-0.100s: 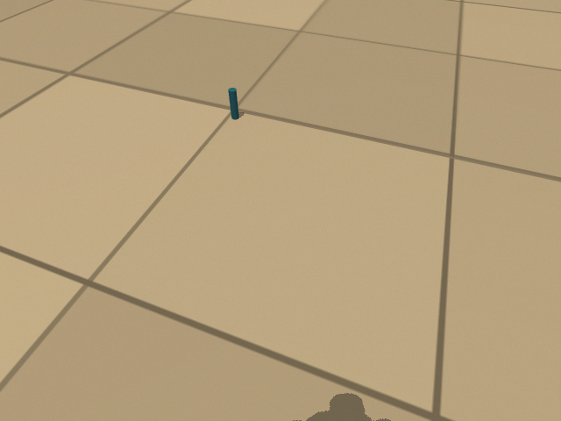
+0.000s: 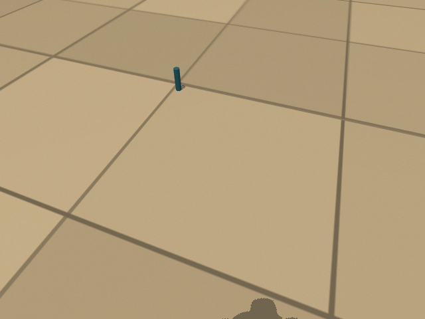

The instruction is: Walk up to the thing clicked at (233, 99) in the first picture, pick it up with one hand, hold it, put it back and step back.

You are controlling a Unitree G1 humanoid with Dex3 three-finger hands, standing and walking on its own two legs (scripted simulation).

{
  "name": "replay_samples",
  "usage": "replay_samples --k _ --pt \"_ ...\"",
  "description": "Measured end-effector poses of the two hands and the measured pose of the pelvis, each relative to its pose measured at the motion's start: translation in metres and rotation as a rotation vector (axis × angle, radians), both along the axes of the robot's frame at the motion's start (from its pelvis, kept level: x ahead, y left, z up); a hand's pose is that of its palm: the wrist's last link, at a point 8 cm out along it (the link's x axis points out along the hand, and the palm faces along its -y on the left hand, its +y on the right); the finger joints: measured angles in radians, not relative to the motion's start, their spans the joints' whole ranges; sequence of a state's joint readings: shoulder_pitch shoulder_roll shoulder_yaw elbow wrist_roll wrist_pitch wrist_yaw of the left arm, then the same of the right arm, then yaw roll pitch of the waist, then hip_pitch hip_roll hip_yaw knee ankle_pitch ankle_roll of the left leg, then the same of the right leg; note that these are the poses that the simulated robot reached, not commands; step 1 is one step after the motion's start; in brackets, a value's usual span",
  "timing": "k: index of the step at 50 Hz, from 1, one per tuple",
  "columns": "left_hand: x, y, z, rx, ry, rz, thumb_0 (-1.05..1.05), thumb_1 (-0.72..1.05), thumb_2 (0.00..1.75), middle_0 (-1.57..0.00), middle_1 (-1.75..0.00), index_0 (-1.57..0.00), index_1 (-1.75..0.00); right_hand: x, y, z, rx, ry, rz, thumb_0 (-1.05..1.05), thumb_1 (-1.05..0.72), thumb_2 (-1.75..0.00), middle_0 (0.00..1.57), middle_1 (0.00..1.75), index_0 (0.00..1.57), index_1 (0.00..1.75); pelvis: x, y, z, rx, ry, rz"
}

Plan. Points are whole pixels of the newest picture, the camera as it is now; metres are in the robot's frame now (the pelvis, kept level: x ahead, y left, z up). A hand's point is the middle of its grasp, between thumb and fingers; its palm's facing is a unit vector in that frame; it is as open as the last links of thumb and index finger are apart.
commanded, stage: stand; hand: left
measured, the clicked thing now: (177, 79) +1.96 +0.28 -0.68
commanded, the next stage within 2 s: walk up in 1.02 s
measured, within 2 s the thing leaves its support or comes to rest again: neither
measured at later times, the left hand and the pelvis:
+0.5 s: hand out of the picture +0.08 +0.25 -0.16, palm faces -0.02 -0.94 -0.34, open 7.4 cm; pelvis +0.01 +0.00 +0.00, yaw +0 degrees
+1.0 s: hand out of the picture +0.09 +0.25 -0.15, palm faces -0.01 -0.94 -0.35, open 7.4 cm; pelvis +0.02 +0.00 +0.00, yaw +1 degrees
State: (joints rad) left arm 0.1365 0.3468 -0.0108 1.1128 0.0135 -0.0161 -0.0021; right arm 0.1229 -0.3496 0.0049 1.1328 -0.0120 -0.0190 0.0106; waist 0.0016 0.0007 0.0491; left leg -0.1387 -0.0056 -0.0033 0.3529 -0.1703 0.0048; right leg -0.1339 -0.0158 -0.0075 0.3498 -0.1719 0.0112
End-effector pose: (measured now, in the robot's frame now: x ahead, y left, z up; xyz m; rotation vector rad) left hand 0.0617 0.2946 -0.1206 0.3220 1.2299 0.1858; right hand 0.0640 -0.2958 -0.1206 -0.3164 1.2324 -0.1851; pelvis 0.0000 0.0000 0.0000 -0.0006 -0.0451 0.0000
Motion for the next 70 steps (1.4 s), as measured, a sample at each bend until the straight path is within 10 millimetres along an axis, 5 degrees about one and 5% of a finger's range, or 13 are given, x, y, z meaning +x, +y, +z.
replay_samples --k 39,53,58,65,70 --pt "0.023 -0.001 0.004 0.006 -0.013 0.016 0.01 0.9 0.9 -0.21 -0.3 -0.21 -0.3 0.031 -0.001 0.002 -0.003 -0.02 0.02 0.0 -0.91 -0.9 0.21 0.3 0.21 0.3 0.018 -0.003 0.001 0.001 0.005 0.009" --pt "0.02 -0.001 0.004 -0.01 -0.027 0.021 0.01 0.9 0.9 -0.21 -0.3 -0.21 -0.3 0.027 -0.006 0.004 0.008 -0.028 0.011 0.0 -0.91 -0.9 0.21 0.3 0.21 0.3 0.019 -0.005 0.001 -0.002 0.01 0.014" --pt "0.012 0.019 0.009 -0.003 -0.072 0.059 0.01 0.9 0.9 -0.21 -0.3 -0.21 -0.3 0.038 -0.017 0.01 -0.021 -0.005 0.046 0.0 -0.91 -0.9 0.21 0.3 0.21 0.3 0.03 0.001 -0.001 -0.01 0.036 0.046" --pt "-0.012 0.074 0.008 0.039 0.024 0.136 0.01 0.9 0.9 -0.21 -0.3 -0.21 -0.3 0.104 -0.002 0.027 -0.061 -0.054 0.109 0.01 -0.91 -0.9 0.2 0.3 0.21 0.3 0.064 0.034 -0.004 -0.022 0.012 0.064" --pt "0.02 0.125 -0.019 0.044 0.064 0.139 0.01 0.9 0.9 -0.21 -0.3 -0.21 -0.3 0.151 0.027 0.03 -0.115 -0.142 0.106 0.01 -0.91 -0.9 0.2 0.3 0.21 0.3 0.109 0.071 -0.025 -0.009 0.013 0.064"
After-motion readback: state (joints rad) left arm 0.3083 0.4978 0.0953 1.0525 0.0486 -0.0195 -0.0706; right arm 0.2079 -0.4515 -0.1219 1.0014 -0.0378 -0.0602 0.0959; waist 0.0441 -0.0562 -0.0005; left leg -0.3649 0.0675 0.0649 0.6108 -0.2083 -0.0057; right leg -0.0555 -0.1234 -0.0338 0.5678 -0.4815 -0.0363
